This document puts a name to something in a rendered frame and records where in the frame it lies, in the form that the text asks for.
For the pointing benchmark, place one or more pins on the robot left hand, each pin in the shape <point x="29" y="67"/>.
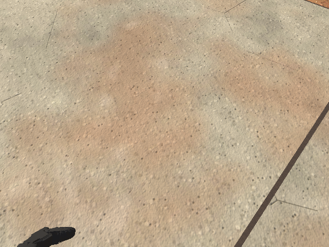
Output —
<point x="46" y="237"/>

